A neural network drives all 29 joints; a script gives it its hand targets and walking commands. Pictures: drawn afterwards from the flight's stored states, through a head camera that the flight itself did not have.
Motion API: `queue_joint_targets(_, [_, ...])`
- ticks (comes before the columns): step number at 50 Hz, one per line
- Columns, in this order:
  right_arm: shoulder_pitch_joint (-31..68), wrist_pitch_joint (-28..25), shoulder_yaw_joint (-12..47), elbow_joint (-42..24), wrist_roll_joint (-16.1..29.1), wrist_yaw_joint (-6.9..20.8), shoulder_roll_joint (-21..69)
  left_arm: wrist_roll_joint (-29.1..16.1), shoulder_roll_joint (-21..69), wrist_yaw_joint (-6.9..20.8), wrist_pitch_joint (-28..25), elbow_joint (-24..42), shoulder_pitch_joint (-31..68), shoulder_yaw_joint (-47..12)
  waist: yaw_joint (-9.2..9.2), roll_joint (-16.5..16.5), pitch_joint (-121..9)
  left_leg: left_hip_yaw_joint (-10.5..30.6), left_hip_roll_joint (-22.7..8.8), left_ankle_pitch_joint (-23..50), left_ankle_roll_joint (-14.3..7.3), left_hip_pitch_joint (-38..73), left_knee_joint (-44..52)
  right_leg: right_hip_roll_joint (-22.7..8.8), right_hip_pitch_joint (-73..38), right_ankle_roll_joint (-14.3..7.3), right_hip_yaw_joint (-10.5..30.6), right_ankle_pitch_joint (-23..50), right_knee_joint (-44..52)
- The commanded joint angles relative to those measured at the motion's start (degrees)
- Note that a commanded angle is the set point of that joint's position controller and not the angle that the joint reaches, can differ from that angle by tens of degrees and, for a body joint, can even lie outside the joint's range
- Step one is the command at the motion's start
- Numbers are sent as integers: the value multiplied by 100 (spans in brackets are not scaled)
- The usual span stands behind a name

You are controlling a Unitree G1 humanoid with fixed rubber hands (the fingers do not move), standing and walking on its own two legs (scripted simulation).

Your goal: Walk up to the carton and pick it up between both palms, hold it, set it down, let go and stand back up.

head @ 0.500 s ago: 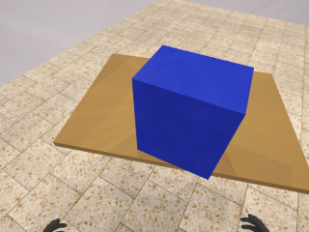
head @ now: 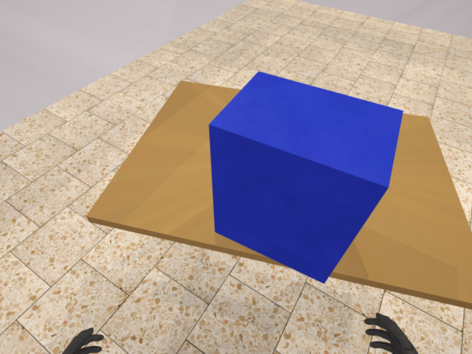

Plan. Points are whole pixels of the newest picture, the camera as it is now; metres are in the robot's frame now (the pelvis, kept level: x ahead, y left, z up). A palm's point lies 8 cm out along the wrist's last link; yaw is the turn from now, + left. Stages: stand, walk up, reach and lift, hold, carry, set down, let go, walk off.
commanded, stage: walk up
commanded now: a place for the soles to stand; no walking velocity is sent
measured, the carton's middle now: (292, 181) +0.39 -0.09 +0.09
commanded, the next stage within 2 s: reach and lift in 0.18 s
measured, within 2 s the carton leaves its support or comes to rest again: neither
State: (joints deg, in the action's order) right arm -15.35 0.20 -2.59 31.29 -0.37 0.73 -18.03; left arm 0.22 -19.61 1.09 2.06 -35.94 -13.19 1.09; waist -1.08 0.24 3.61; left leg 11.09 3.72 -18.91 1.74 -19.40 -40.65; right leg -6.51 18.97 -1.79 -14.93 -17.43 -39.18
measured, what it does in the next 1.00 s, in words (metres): stands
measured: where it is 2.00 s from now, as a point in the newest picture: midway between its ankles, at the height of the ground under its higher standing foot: outside the picture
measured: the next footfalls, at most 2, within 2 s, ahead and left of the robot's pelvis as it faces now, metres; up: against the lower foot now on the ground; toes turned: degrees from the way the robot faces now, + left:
none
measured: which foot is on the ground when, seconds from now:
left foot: down 0.00-1.00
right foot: down 0.00-1.00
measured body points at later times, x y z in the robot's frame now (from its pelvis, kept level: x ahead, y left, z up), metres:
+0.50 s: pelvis +0.00 -0.02 +0.01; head -0.01 +0.00 +0.45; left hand +0.22 +0.24 -0.06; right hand +0.16 -0.27 -0.06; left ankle +0.04 +0.14 -0.72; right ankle +0.04 -0.10 -0.72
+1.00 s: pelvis +0.04 +0.02 +0.03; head +0.02 +0.03 +0.47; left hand +0.25 +0.26 -0.01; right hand +0.19 -0.22 -0.02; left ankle +0.04 +0.14 -0.72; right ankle +0.04 -0.10 -0.72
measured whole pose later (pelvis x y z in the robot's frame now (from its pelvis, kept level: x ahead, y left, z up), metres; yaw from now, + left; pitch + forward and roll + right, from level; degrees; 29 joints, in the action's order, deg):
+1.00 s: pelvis +0.04 +0.02 +0.03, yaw -10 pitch -8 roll -1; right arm -16.9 -6.3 -3.8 22.3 0.7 -4.3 -5.3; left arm -7.0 -20.5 3.2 9.1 -13.7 -17.2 3.0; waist -3.3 -0.2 5.1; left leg -2.4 -2.2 -15.7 0.9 0.0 -23.2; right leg -0.5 3.6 -0.3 -3.1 -11.0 -22.1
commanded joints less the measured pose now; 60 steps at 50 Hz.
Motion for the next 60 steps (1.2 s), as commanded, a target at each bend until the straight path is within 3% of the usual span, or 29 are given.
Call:
queue_joint_targets(1, [-38, -90, -285, -505, -3, 2, -815, 3, -966, -33, -69, 458, 97, 280, 45, -130, -400, 113, -284, 771, -412, -363, 408, -884, -518, -455, 1224, -434, 1350])
queue_joint_targets(3, [-8, -96, -306, -498, 12, 3, -872, -2, -949, -35, -48, 482, 124, 280, 46, 13, -351, 231, -320, 795, -453, -439, 536, -765, -511, -411, 1124, -467, 1209])
queue_joint_targets(5, [62, -98, -321, -507, 2, 1, -954, -11, -908, -17, -27, 503, 88, 270, 14, 163, -366, 605, -451, 618, -548, -663, 854, -524, -652, -295, 1038, -542, 948])
queue_joint_targets(7, [137, -92, -330, -501, 9, -12, -1002, -5, -873, -7, -15, 535, 65, 280, -12, 294, -226, 956, -534, 274, -641, -1070, 1189, -334, -844, -211, 1075, -622, 760])
queue_joint_targets(9, [252, -88, -324, -508, -4, -21, -1021, 2, -829, -3, -46, 527, -33, 281, -76, 428, -204, 1043, -522, 158, -648, -1281, 1289, -295, -1029, -203, 1183, -532, 772])
queue_joint_targets(10, [1413, -1038, -193, 1205, -359, -19, -192, 19, -767, -209, 470, 1507, 1397, 616, 184, 840, -699, -1016, -1004, -1215, -425, -2251, 1456, 816, -2120, -11, 1027, 242, -29])
queue_joint_targets(11, [1092, -1451, -379, 1707, -346, 98, -569, 260, -287, -273, 682, 1453, 706, 566, 148, 1173, -436, -1122, -1151, -1392, -535, -3548, 1968, 1063, -3708, 28, 980, 1033, -449])
queue_joint_targets(13, [1143, -1691, -464, 1973, -383, 64, -598, 311, -427, -192, 776, 1518, 576, 774, 215, 538, -675, -1353, -949, -499, -486, -3306, 1757, 863, -3663, 35, 1121, 870, -242])
queue_joint_targets(16, [1632, -1865, -492, 1453, -471, -28, -348, -91, -760, -169, 966, 1633, 772, 706, 98, -299, -481, -1597, -524, -275, -485, -2135, 1262, 635, -2568, 118, 1267, -255, 581])
queue_joint_targets(20, [1568, -1669, -295, 602, -424, -108, 79, -299, -886, -109, 1165, 1475, 553, 739, -302, -732, -199, -1755, -257, 90, -407, -873, 1259, 334, -2007, 175, 1680, -933, 1559])
queue_joint_targets(23, [1333, -1376, -115, 314, -259, -180, 232, -131, -980, -92, 1301, 1498, 429, 922, -447, -306, -50, -1820, -174, 396, -282, -516, 1613, 324, -2232, 164, 1742, -526, 1788])
queue_joint_targets(26, [1213, -1078, 60, -82, -84, -326, 440, -63, -1034, -42, 1431, 1613, 517, 1030, -479, -87, 155, -1895, -92, 480, -162, -254, 1806, 250, -2329, 262, 1864, -407, 2000])
queue_joint_targets(32, [805, -758, 126, -770, 95, -569, 791, -217, -1068, 129, 1339, 2230, 755, 911, -247, 179, 278, -1907, -89, 552, -116, 499, 1985, 192, -1947, 330, 1811, 19, 2233])
queue_joint_targets(37, [424, -698, 14, -1112, 187, -617, 862, -416, -1035, 211, 1008, 2735, 518, 698, -124, 428, 160, -1851, -190, 728, -115, 798, 2141, 341, -1917, 224, 1605, 239, 2241])
queue_joint_targets(44, [304, -824, -377, -1668, 59, -561, 702, -722, -930, 198, 605, 2853, 77, 485, -135, 263, 39, -1785, -328, 865, -84, 549, 2398, 632, -2176, 138, 1404, 338, 2162])
queue_joint_targets(54, [22, -948, -590, -2107, 338, -412, 344, -923, -581, 170, 230, 3123, -333, 261, -148, 237, -19, -1517, -412, 2203, 174, 996, 2348, 907, -2155, -13, 1313, 1044, 2258])
queue_joint_targets(60, [-353, -935, -544, -2281, 648, -361, 286, -882, -435, 142, 38, 3435, -533, 178, -172, 491, 62, -1375, -451, 2858, 281, 1301, 2298, 935, -2174, -149, 1418, 1379, 2359])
